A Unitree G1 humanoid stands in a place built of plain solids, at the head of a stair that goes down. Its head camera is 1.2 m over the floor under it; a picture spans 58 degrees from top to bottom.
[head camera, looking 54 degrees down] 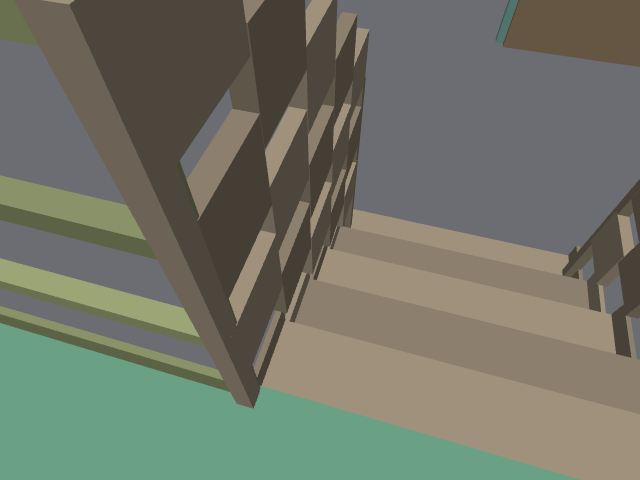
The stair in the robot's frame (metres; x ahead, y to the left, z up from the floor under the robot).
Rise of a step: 0.17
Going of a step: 0.28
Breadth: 1.32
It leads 16 degrees to the right of straight ahead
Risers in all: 6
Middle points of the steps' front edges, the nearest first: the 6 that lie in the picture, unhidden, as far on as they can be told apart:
0.21 -0.42 0.00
0.48 -0.50 -0.17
0.75 -0.57 -0.34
1.02 -0.65 -0.51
1.29 -0.73 -0.68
1.56 -0.80 -0.85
